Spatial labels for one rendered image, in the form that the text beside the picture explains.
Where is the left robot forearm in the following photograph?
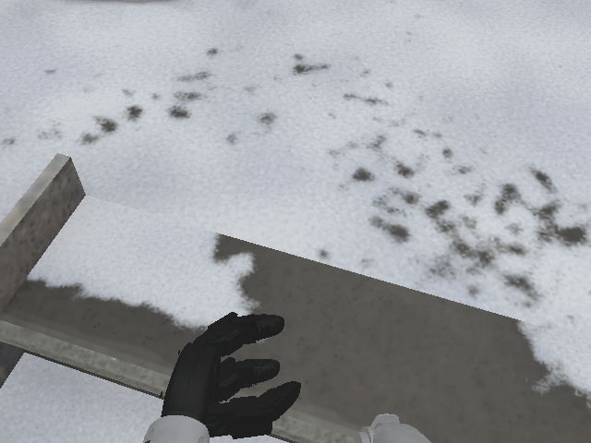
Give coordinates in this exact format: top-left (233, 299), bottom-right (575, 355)
top-left (143, 415), bottom-right (210, 443)

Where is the right robot thigh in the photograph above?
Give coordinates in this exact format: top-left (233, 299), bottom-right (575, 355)
top-left (354, 423), bottom-right (431, 443)

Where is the robot left hand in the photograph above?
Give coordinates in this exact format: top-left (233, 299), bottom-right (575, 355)
top-left (160, 312), bottom-right (301, 439)

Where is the right robot shin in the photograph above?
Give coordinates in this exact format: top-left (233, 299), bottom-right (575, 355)
top-left (370, 413), bottom-right (400, 429)

